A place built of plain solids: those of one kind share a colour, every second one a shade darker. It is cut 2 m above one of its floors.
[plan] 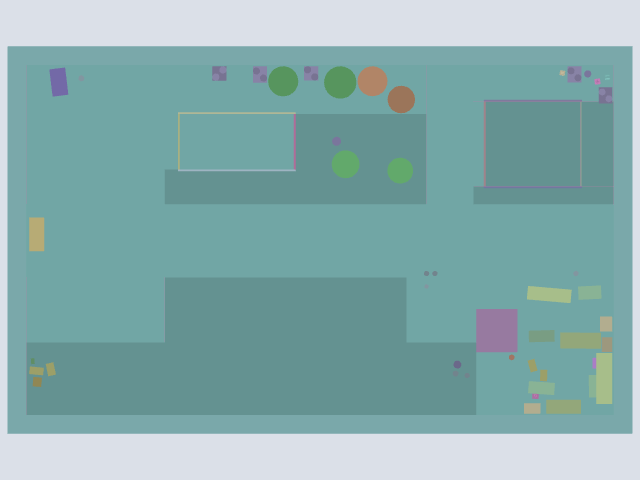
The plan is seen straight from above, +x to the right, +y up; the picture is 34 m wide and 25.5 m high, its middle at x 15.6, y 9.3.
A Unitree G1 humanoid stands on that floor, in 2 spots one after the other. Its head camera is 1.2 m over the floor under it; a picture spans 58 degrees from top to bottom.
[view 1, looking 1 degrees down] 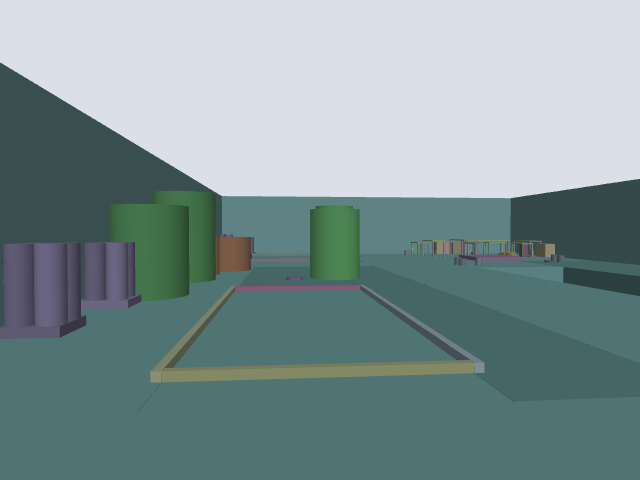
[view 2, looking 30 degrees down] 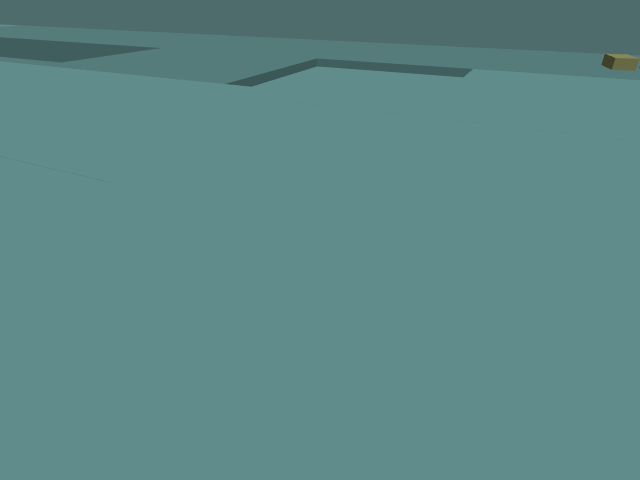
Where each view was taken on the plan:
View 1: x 4.04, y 14.90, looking -5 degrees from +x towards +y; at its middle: vat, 12.42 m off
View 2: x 2.62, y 13.41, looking -64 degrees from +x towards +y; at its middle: floor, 2.40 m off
